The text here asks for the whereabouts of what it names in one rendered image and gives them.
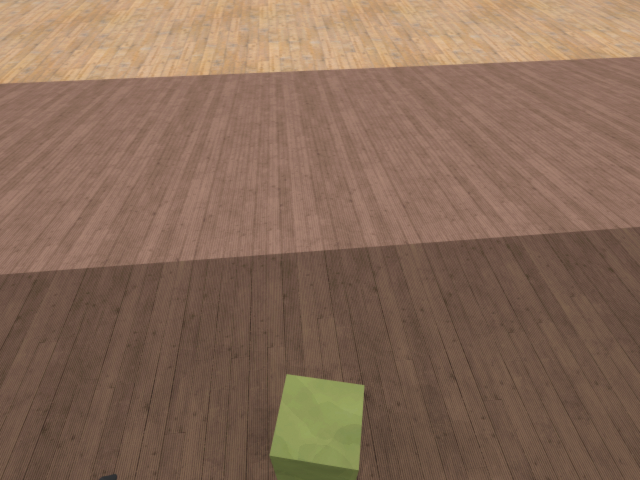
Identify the carton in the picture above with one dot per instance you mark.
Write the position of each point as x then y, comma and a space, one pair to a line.
318, 430

